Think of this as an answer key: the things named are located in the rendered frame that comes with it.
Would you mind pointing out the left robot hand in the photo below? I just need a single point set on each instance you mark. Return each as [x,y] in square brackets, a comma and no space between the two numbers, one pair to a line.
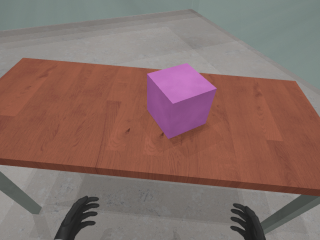
[72,224]

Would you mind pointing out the right robot hand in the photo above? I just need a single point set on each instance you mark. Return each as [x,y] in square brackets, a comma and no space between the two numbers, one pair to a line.
[253,229]

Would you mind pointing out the table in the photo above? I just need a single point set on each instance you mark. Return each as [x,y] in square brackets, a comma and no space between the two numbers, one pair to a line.
[260,134]

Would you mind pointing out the carton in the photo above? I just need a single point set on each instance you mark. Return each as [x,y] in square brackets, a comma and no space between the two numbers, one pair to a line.
[179,99]

